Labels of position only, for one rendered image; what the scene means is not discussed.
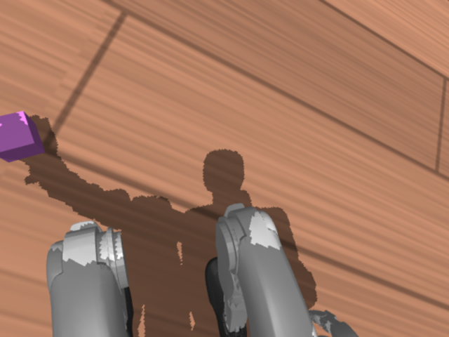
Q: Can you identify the right robot foot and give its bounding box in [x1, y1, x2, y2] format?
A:
[205, 257, 247, 337]

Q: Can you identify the right robot hand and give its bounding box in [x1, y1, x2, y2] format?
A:
[309, 310, 358, 337]

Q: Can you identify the cube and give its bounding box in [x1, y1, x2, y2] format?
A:
[0, 111, 45, 162]

